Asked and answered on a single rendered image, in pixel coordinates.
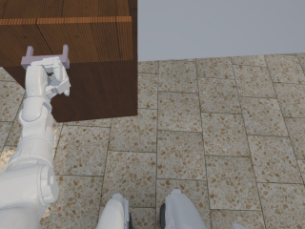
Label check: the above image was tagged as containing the handle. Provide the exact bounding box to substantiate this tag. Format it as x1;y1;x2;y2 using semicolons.
21;44;70;70

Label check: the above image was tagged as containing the right robot thigh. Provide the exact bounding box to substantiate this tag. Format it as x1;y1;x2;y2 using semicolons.
165;193;208;229

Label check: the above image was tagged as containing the robot left hand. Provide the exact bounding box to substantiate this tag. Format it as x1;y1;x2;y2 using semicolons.
25;56;71;103

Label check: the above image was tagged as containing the drawer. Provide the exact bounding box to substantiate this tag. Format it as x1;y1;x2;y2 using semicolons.
0;0;133;67

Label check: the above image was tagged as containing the robot left forearm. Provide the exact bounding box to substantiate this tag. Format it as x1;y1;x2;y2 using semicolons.
0;96;54;175

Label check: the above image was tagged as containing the robot right shin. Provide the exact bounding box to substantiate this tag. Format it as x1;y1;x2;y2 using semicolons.
164;189;181;229

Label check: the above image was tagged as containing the left robot upper arm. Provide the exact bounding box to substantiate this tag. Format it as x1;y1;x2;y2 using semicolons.
0;164;59;229

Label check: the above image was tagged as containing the cabinet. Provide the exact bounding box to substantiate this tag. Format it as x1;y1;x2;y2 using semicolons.
3;0;138;123

